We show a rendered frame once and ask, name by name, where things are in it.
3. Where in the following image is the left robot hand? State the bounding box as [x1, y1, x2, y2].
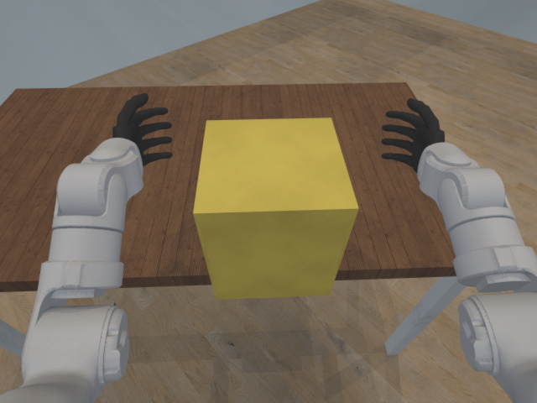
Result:
[112, 93, 173, 167]

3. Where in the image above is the table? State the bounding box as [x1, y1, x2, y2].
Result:
[0, 82, 466, 358]

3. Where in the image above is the robot left upper arm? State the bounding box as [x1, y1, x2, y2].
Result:
[0, 305, 129, 403]

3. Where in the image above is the robot right forearm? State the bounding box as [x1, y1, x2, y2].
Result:
[417, 142, 537, 293]

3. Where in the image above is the robot left forearm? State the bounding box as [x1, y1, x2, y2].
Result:
[21, 138, 143, 381]

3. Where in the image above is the carton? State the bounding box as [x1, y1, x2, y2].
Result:
[193, 118, 359, 300]

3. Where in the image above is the right robot hand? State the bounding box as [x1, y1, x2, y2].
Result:
[382, 98, 445, 173]

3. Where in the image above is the robot right upper arm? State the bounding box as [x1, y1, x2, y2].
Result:
[458, 291, 537, 403]

